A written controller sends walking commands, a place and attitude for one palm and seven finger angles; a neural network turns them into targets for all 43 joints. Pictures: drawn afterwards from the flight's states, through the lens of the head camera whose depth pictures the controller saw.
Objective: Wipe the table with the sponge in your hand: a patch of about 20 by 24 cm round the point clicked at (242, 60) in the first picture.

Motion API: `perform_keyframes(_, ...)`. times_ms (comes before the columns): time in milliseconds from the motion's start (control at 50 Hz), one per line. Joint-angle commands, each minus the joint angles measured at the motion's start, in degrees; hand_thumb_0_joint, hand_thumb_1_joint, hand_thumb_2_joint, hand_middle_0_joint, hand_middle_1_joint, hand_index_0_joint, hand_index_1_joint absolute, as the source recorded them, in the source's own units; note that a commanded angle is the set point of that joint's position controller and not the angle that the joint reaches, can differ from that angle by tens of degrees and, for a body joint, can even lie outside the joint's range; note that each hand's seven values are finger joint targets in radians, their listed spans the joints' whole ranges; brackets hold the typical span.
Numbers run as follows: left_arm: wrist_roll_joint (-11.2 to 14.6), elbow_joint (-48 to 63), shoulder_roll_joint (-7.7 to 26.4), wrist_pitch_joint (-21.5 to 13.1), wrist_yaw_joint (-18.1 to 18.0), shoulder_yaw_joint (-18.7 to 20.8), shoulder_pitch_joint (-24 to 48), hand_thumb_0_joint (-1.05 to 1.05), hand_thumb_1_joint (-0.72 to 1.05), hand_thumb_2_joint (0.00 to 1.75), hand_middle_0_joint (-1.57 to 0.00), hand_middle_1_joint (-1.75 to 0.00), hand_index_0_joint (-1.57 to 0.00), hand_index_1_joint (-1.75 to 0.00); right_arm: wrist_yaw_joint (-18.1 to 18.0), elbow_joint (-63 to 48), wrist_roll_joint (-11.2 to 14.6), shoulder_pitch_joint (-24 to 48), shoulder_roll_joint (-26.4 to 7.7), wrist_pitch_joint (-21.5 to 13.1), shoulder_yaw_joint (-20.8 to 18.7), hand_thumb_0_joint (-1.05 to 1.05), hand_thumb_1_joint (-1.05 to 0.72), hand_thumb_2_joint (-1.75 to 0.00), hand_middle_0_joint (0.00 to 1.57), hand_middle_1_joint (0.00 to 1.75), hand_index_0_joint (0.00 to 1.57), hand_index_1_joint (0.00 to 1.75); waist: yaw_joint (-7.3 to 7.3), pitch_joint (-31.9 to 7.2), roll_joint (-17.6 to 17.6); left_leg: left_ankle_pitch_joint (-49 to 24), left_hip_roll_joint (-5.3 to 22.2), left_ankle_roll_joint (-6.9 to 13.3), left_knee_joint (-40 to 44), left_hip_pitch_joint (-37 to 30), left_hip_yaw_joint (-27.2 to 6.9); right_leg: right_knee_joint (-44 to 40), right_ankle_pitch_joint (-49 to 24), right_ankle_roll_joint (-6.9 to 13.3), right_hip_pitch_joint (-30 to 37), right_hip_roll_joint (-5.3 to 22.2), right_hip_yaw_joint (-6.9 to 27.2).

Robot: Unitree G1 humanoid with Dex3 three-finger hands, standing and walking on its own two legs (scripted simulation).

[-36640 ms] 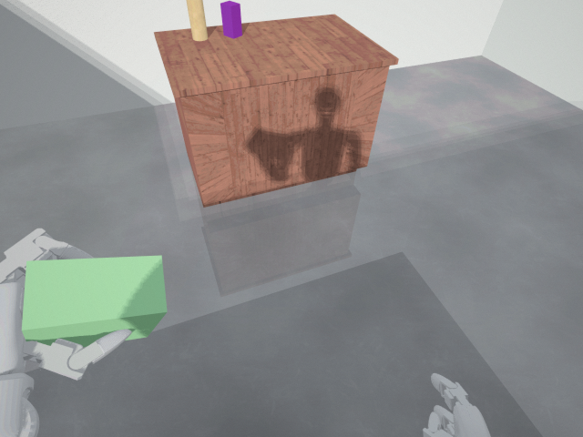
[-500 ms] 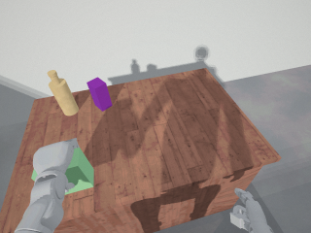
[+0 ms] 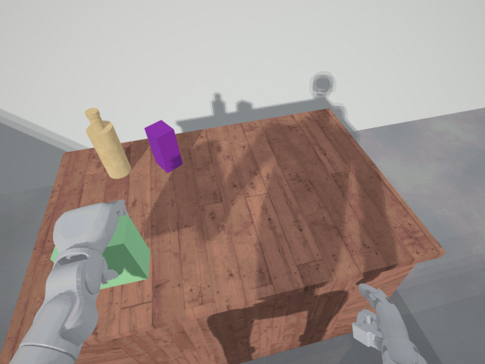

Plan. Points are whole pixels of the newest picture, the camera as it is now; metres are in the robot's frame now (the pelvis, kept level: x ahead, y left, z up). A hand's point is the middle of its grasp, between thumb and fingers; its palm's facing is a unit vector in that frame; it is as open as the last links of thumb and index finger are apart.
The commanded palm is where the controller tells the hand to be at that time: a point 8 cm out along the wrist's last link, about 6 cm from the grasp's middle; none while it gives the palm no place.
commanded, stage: lift the sponge slowly off the table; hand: left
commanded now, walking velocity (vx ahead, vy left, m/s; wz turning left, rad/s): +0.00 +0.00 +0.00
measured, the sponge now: (110, 260) +0.25 +0.29 +0.02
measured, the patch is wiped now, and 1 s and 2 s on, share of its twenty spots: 1.00 1.00 1.00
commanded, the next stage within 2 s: bring the sponge back beside the body in 0.20 s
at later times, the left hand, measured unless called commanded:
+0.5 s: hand (99, 247) +0.24 +0.29 +0.07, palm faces +0.02 -0.10 -0.99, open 9.8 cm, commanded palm +0.22 +0.29 +0.14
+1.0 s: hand (83, 254) +0.22 +0.29 +0.09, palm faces +0.05 -0.10 -0.99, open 9.8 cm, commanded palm +0.19 +0.28 +0.16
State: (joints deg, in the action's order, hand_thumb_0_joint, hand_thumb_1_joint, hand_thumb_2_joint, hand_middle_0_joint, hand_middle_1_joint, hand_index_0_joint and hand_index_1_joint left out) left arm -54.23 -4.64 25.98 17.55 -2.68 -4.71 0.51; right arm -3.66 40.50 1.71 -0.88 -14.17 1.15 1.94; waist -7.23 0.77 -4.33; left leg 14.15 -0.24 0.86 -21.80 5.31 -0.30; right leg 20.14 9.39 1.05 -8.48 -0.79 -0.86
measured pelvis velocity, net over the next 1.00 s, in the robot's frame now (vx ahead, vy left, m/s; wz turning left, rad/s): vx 0.00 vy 0.00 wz -0.01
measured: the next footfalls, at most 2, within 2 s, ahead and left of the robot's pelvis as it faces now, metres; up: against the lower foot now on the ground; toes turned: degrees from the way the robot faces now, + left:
none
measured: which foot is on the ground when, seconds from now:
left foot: down 0.00-1.00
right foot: down 0.00-1.00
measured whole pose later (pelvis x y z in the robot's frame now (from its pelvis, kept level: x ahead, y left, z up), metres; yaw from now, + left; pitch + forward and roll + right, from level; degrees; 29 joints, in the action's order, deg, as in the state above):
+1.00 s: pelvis +0.00 +0.00 +0.00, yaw +0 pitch -4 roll -1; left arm -51.4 10.3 28.9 19.4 -0.5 -0.7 -10.2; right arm -2.2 39.3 1.5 -1.1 -14.4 2.0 2.6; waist -7.7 0.9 -4.9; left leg 14.3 0.3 0.5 -21.5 3.1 0.0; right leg 19.8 9.4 1.3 -6.4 -1.4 -0.5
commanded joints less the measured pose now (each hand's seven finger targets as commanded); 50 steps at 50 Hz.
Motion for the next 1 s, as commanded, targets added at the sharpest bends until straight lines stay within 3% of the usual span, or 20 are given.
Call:
perform_keyframes(0,-1.54,13.26,13.98,0.05,-2.78,10.07,12.43,0.00,0.10,1.30,-1.20,-1.60,-1.20,-1.60,-0.22,-9.21,0.00,10.37,-6.58,-2.67,-2.59,0.00,-0.90,-0.90,0.20,0.30,0.20,0.30,-0.29,-14.30,0.66,-18.30,-1.04,1.37,2.49,-0.82,-2.76,-1.63,-11.84,3.77,8.33,-0.18,4.06)
perform_keyframes(40,-0.93,14.88,14.48,1.21,-2.52,11.02,10.67,0.00,0.10,1.30,-1.20,-1.60,-1.20,-1.60,0.21,-9.78,0.19,11.28,-6.79,-2.20,-2.46,0.00,-0.90,-0.90,0.20,0.30,0.20,0.30,-0.63,-14.00,-0.03,-18.73,-0.87,1.07,3.07,-0.58,-3.27,-1.39,-12.03,3.93,8.97,-0.35,4.67)
perform_keyframes(60,-0.73,15.65,12.31,1.88,-2.33,9.02,10.59,0.00,0.10,1.30,-1.20,-1.60,-1.20,-1.60,0.38,-10.25,0.28,11.49,-6.55,-2.14,-2.27,0.00,-0.90,-0.90,0.20,0.30,0.20,0.30,-0.40,-14.16,-0.17,-18.96,-0.79,1.23,2.92,-0.29,-2.67,-1.10,-12.48,3.66,9.01,-0.08,3.64)
perform_keyframes(100,-0.12,13.17,12.42,3.51,-1.77,9.20,8.30,0.00,0.10,1.30,-1.20,-1.60,-1.20,-1.60,0.52,-9.81,0.37,11.57,-6.98,-1.72,-2.28,0.00,-0.90,-0.90,0.20,0.30,0.20,0.30,-0.21,-11.36,2.13,-18.31,-0.75,1.23,2.81,0.44,-2.75,-1.63,-12.31,3.46,7.75,0.06,3.78)
perform_keyframes(180,-0.12,13.78,12.74,4.97,-0.05,8.35,9.97,0.00,0.10,1.30,-1.20,-1.60,-1.20,-1.60,0.59,-10.24,0.68,11.90,-7.27,-1.23,-2.00,0.00,-0.90,-0.90,0.20,0.30,0.20,0.30,0.34,-10.80,2.98,-16.59,-0.79,1.52,2.90,0.97,-2.58,-1.70,-10.50,3.26,6.90,0.09,4.03)
perform_keyframes(240,0.01,19.68,14.51,3.04,0.58,9.51,10.32,0.00,0.10,1.30,-1.20,-1.60,-1.20,-1.60,0.55,-11.11,0.40,11.93,-7.26,-1.64,-2.24,0.00,-0.90,-0.90,0.20,0.30,0.20,0.30,0.12,-14.42,-0.17,-18.20,-0.84,1.73,2.45,-1.09,-3.02,-0.98,-12.31,3.58,8.72,-0.20,4.70)
perform_keyframes(260,-0.34,20.46,13.24,2.18,0.52,8.36,10.42,0.00,0.10,1.30,-1.20,-1.60,-1.20,-1.60,0.48,-11.33,0.24,11.23,-6.70,-2.07,-2.21,0.00,-0.90,-0.90,0.20,0.30,0.20,0.30,0.19,-15.56,-0.10,-19.02,-0.92,2.02,1.93,-1.31,-2.76,-0.54,-12.95,3.42,9.12,-0.09,3.60)
perform_keyframes(300,-0.53,19.83,13.16,0.39,0.24,8.29,11.24,0.00,0.10,1.30,-1.20,-1.60,-1.20,-1.60,0.23,-10.32,0.00,10.48,-6.71,-2.35,-2.44,0.00,-0.90,-0.90,0.20,0.30,0.20,0.30,0.68,-13.59,-0.01,-19.09,-0.69,1.89,1.83,-1.87,-2.90,-1.40,-12.57,3.47,7.41,-0.34,3.85)
perform_keyframes(380,-1.18,21.71,14.27,-1.68,-1.54,10.18,9.83,0.00,0.10,1.30,-1.20,-1.60,-1.20,-1.60,0.17,-10.17,-0.29,10.19,-6.12,-3.28,-2.55,0.00,-0.90,-0.90,0.20,0.30,0.20,0.30,-0.11,-13.40,-1.14,-20.10,-0.56,1.60,1.90,-2.31,-3.46,-1.35,-12.78,3.78,7.51,-0.39,4.19)
perform_keyframes(440,-0.64,21.67,15.81,-0.39,-2.48,12.62,7.55,0.00,0.10,1.30,-1.20,-1.60,-1.20,-1.60,0.44,-10.24,-0.07,11.22,-6.57,-2.63,-2.54,0.00,-0.90,-0.90,0.20,0.30,0.20,0.30,-0.74,-12.50,-1.13,-19.21,-0.61,1.27,2.55,-1.71,-3.77,-1.68,-12.76,4.05,8.37,-0.47,5.60)
perform_keyframes(500,0.00,18.18,13.93,2.39,-2.45,11.20,6.15,0.00,0.10,1.30,-1.20,-1.60,-1.20,-1.60,0.59,-9.74,0.18,11.72,-6.75,-1.76,-2.39,0.00,-0.90,-0.90,0.20,0.30,0.20,0.30,-0.33,-10.35,1.99,-17.53,-0.58,1.21,2.66,-0.22,-3.09,-2.16,-11.16,3.51,7.31,-0.08,4.73)
perform_keyframes(540,0.83,20.62,14.57,3.71,-1.75,11.51,6.05,0.00,0.10,1.30,-1.20,-1.60,-1.20,-1.60,0.70,-10.64,0.52,13.39,-6.91,-1.55,-2.20,0.00,-0.90,-0.90,0.20,0.30,0.20,0.30,-0.44,-10.40,-0.05,-16.33,-0.70,1.26,3.15,-0.47,-3.42,-2.38,-9.25,3.65,7.46,-0.19,5.66)
perform_keyframes(600,1.16,19.33,12.41,5.28,0.27,8.25,6.23,0.00,0.10,1.30,-1.20,-1.60,-1.20,-1.60,0.65,-10.66,0.53,13.12,-6.92,-1.38,-1.88,0.00,-0.90,-0.90,0.20,0.30,0.20,0.30,0.41,-9.28,1.32,-15.71,-0.61,1.57,3.10,0.08,-3.24,-2.61,-8.52,3.26,6.65,0.02,4.16)
perform_keyframes(660,0.87,22.57,12.69,4.46,1.89,7.57,7.49,0.00,0.10,1.30,-1.20,-1.60,-1.20,-1.60,0.48,-11.67,0.39,12.90,-6.58,-1.91,-1.59,0.00,-0.90,-0.90,0.20,0.30,0.20,0.30,0.46,-12.05,0.28,-14.84,-0.77,2.18,2.77,-0.60,-3.13,-2.15,-7.03,3.20,7.54,-0.11,3.99)
perform_keyframes(700,0.72,22.58,13.00,3.38,2.36,7.83,6.11,0.00,0.10,1.30,-1.20,-1.60,-1.20,-1.60,0.41,-11.23,0.09,12.36,-6.47,-1.95,-1.60,0.00,-0.90,-0.90,0.20,0.30,0.20,0.30,0.38,-10.93,0.50,-15.17,-0.74,2.19,2.83,-0.99,-3.18,-2.62,-7.50,3.16,7.12,-0.10,3.99)
perform_keyframes(740,0.21,25.09,16.39,1.76,2.12,10.75,8.14,0.00,0.10,1.30,-1.20,-1.60,-1.20,-1.60,0.28,-11.44,-0.09,12.56,-6.52,-2.25,-1.43,0.00,-0.90,-0.90,0.20,0.30,0.20,0.30,0.20,-11.00,-0.57,-13.93,-0.53,2.11,3.17,-1.15,-3.78,-2.85,-5.90,3.50,7.15,-0.51,5.48)
perform_keyframes(800,-0.17,23.77,16.12,0.34,0.98,12.06,4.57,0.00,0.10,1.30,-1.20,-1.60,-1.20,-1.60,0.26,-10.77,-0.40,11.48,-6.19,-2.35,-1.64,0.00,-0.90,-0.90,0.20,0.30,0.20,0.30,-0.56,-10.67,0.91,-15.47,-0.60,1.98,2.70,-1.01,-3.68,-2.80,-7.33,3.50,7.46,-0.30,4.92)
perform_keyframes(840,0.12,27.15,18.26,-0.20,0.00,14.68,4.26,0.00,0.10,1.30,-1.20,-1.60,-1.20,-1.60,0.51,-11.39,-0.28,12.29,-6.36,-2.50,-1.81,0.00,-0.90,-0.90,0.20,0.30,0.20,0.30,-1.07,-11.80,-1.55,-15.61,-0.50,1.72,2.87,-1.35,-4.12,-2.51,-7.83,3.90,8.49,-0.54,6.63)
perform_keyframes(920,1.38,25.35,15.10,1.69,-0.52,12.73,0.50,0.00,0.10,1.30,-1.20,-1.60,-1.20,-1.60,0.96,-11.09,-0.07,12.39,-6.33,-2.07,-1.93,0.00,-0.90,-0.90,0.20,0.30,0.20,0.30,-0.82,-9.12,0.40,-15.91,-0.46,1.38,2.88,-0.31,-3.71,-2.74,-8.50,3.41,7.26,0.02,5.60)
perform_keyframes(980,1.82,27.82,13.55,3.38,0.23,10.53,0.68,0.00,0.10,1.30,-1.20,-1.60,-1.20,-1.60,1.19,-11.73,0.25,13.67,-6.20,-2.34,-1.60,0.00,-0.90,-0.90,0.20,0.30,0.20,0.30,-0.51,-9.13,-1.81,-15.38,-0.45,1.47,3.11,-0.37,-3.77,-2.58,-7.25,3.38,6.89,0.05,5.40)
